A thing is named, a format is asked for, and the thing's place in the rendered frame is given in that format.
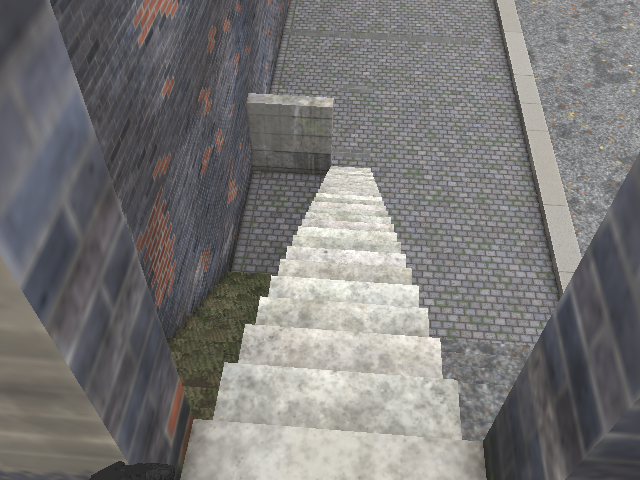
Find stairs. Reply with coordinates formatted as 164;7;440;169
213;166;462;440

